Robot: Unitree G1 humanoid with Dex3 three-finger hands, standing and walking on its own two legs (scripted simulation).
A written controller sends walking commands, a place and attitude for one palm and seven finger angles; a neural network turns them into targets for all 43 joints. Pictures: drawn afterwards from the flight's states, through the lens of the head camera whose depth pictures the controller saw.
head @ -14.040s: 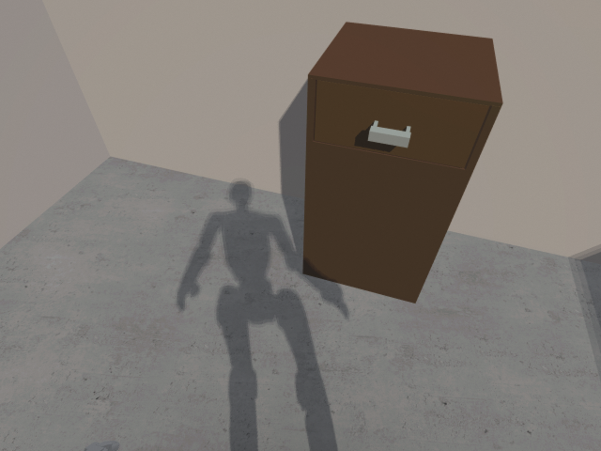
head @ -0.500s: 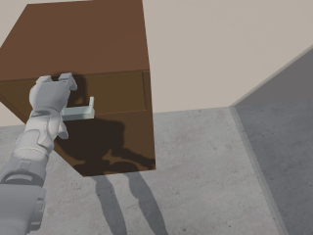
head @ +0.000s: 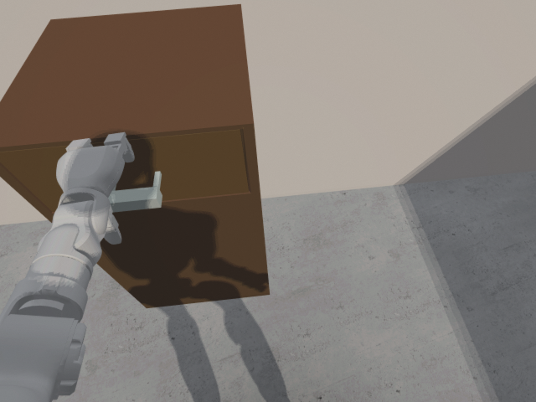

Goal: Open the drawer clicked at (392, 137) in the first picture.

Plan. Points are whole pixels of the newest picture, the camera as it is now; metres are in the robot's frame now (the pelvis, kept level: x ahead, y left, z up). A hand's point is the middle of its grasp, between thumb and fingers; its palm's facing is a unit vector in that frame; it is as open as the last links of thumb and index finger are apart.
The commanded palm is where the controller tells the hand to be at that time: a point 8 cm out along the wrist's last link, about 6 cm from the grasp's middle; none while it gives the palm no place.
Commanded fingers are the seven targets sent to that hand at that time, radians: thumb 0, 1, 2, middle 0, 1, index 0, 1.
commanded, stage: move the hooked fingers above the handle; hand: left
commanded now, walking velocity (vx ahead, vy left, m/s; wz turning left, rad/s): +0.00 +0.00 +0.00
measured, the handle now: (133, 189) +0.48 +0.26 +0.00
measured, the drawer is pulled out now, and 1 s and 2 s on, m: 0.00 0.00 0.00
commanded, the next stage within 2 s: lower the fingers behind the handle in 1.02 s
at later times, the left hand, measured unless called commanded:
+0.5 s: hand (110, 189) +0.43 +0.26 +0.06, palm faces -0.03 +0.00 -1.00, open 13.8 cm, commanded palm +0.41 +0.27 +0.11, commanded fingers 0.00 -0.50 0.30 -0.30 -1.20 -0.30 -1.20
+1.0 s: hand (114, 183) +0.44 +0.26 +0.06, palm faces +0.00 +0.00 -1.00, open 13.7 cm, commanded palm +0.41 +0.27 +0.11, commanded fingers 0.00 -0.50 0.30 -0.30 -1.20 -0.30 -1.20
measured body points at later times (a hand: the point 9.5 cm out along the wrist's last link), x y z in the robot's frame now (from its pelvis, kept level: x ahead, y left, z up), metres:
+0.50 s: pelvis +0.00 +0.00 +0.00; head +0.06 -0.03 +0.45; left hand +0.43 +0.26 +0.11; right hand +0.07 -0.27 -0.14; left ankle -0.03 +0.10 -0.72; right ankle -0.01 -0.11 -0.72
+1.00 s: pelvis -0.01 +0.00 +0.00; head +0.05 -0.02 +0.44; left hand +0.43 +0.25 +0.12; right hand +0.06 -0.27 -0.14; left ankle -0.03 +0.10 -0.72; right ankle -0.01 -0.11 -0.72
